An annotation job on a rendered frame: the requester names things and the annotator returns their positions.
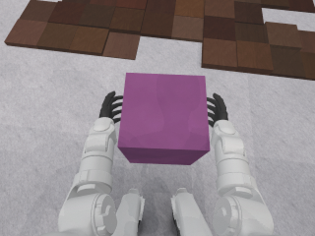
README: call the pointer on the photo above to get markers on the robot left hand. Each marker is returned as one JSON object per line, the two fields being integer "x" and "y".
{"x": 107, "y": 107}

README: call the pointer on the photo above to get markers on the right robot forearm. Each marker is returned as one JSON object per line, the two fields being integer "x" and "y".
{"x": 234, "y": 177}

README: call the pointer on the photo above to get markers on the carton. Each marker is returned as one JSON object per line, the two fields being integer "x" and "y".
{"x": 164, "y": 119}

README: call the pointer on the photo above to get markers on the right robot upper arm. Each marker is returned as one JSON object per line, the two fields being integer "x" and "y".
{"x": 237, "y": 216}

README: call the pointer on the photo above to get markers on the left robot upper arm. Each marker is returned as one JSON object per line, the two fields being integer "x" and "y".
{"x": 88, "y": 215}

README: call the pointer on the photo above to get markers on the right robot thigh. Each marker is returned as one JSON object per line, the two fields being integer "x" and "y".
{"x": 187, "y": 213}

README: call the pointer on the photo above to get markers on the left robot forearm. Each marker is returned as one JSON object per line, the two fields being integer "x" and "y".
{"x": 96, "y": 162}

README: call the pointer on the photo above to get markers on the left robot shin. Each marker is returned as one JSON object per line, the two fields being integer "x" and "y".
{"x": 133, "y": 191}

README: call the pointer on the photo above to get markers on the robot right hand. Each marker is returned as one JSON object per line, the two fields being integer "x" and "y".
{"x": 219, "y": 109}

